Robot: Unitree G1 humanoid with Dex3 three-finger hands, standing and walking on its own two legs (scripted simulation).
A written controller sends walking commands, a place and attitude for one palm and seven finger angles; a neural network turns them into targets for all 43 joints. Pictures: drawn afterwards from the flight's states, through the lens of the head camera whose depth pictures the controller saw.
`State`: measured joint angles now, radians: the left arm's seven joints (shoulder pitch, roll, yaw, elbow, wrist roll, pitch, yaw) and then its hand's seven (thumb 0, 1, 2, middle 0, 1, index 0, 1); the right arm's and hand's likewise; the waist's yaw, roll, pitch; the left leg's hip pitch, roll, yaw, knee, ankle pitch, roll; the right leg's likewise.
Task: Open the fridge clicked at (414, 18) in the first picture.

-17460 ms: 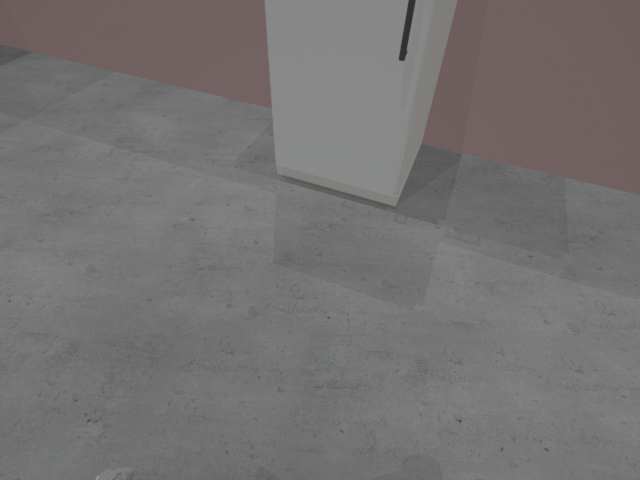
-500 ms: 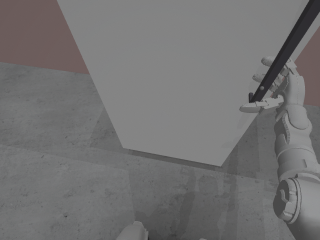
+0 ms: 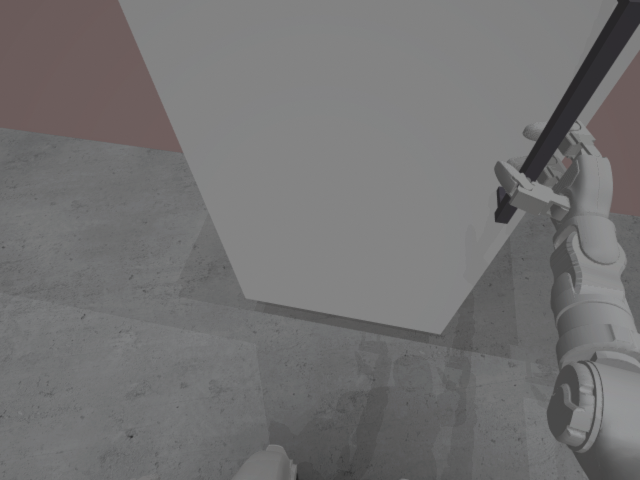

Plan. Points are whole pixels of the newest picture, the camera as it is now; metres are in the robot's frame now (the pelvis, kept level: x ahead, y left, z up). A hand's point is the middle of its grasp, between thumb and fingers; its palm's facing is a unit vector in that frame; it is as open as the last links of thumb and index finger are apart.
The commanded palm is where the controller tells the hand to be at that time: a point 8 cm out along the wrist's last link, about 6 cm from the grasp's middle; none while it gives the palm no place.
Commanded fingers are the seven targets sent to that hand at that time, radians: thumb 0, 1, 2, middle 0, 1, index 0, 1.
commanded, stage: grip the handle and tug to test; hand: right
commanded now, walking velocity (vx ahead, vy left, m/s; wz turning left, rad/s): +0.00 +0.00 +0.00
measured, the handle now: (548, 127) +0.54 -0.19 +0.14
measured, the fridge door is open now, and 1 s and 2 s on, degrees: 0 1 25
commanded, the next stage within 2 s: pull the door a little, standing still in 0.88 s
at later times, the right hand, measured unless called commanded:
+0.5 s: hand (521, 179) +0.48 -0.17 +0.11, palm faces +0.04 +1.00 +0.01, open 5.6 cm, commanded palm +0.45 -0.22 +0.11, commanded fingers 0.00 -0.90 -0.90 0.45 1.40 0.45 1.40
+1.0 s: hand (520, 188) +0.47 -0.16 +0.11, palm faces +0.03 +1.00 +0.02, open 5.9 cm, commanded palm +0.43 -0.22 +0.11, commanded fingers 0.00 -0.90 -0.90 0.45 1.40 0.45 1.40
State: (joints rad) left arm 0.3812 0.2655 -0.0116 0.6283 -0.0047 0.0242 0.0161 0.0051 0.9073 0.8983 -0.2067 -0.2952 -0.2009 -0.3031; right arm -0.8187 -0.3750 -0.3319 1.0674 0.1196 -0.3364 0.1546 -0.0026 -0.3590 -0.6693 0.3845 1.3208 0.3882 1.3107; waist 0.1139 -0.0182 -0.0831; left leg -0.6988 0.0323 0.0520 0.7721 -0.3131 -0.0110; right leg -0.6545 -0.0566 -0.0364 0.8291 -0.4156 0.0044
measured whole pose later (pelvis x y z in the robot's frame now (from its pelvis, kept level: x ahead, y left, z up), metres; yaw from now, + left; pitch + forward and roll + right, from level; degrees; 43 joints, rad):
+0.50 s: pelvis +0.00 +0.00 +0.00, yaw +0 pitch +14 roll +1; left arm 0.39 0.26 -0.01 0.63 0.00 0.02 0.02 0.01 0.91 0.90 -0.21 -0.30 -0.20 -0.30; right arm -0.82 -0.37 -0.34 1.07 0.11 -0.35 0.16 0.01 -0.71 -0.85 0.39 1.38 0.38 1.37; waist 0.12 -0.02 -0.08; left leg -0.71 0.03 0.04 0.77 -0.31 -0.02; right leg -0.66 -0.06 -0.05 0.83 -0.42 0.00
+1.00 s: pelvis +0.03 -0.01 +0.01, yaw +2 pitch +13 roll +1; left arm 0.38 0.26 0.01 0.58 -0.02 0.04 0.00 0.01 0.91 0.90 -0.21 -0.30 -0.20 -0.30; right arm -0.53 -0.29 -0.30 0.72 0.17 -0.25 0.13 0.01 -0.78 -0.79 0.30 1.33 0.29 1.31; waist 0.09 -0.03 -0.11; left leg -0.61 0.02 0.01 0.71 -0.32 -0.02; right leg -0.54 -0.07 -0.08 0.75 -0.43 0.00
